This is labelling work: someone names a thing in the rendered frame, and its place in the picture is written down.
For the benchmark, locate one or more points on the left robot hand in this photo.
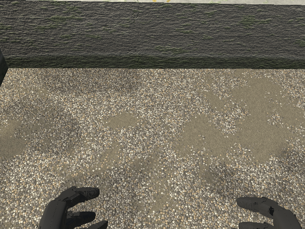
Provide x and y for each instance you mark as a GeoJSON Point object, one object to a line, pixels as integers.
{"type": "Point", "coordinates": [57, 216]}

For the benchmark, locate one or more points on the right robot hand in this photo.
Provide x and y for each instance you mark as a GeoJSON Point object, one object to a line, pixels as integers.
{"type": "Point", "coordinates": [282, 218]}

